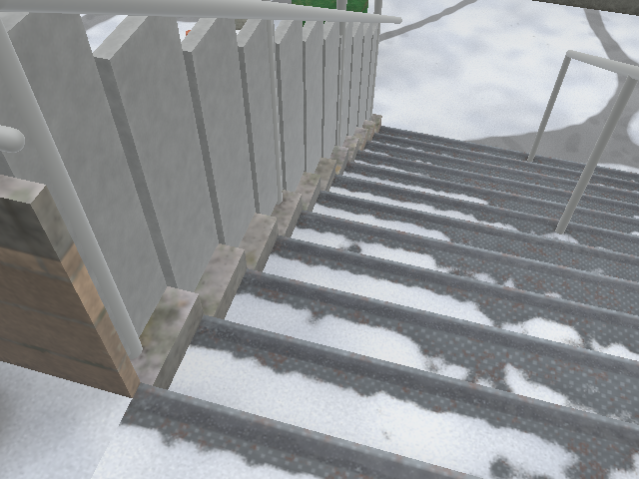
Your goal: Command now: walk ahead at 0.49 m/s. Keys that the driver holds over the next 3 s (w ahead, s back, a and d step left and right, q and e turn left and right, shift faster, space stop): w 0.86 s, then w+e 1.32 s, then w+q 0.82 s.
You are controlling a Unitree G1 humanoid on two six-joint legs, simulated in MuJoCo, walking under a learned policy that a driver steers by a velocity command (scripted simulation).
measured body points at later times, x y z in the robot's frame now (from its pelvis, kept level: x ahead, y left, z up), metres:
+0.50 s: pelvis +0.27 -0.05 +0.00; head +0.29 -0.07 +0.45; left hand +0.38 +0.20 -0.12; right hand +0.27 -0.30 -0.15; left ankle +0.15 +0.06 -0.63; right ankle +0.33 -0.11 -0.73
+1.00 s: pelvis +0.47 -0.02 -0.01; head +0.47 -0.02 +0.44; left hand +0.38 +0.22 -0.15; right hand +0.62 -0.27 -0.13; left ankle +0.51 +0.08 -0.72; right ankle +0.33 -0.11 -0.73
